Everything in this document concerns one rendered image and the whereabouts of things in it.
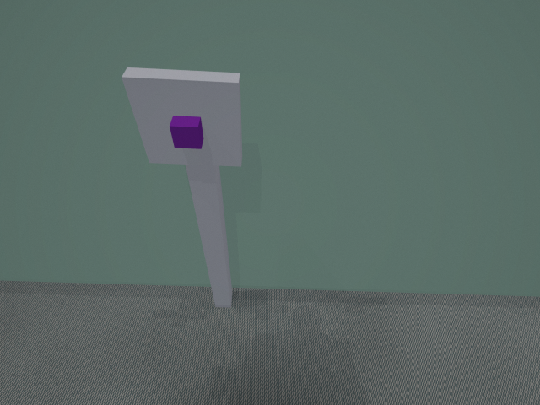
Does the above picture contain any panel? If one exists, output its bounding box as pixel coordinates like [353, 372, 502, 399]
[121, 67, 242, 308]

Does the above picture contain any button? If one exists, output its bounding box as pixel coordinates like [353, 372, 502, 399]
[170, 116, 203, 149]

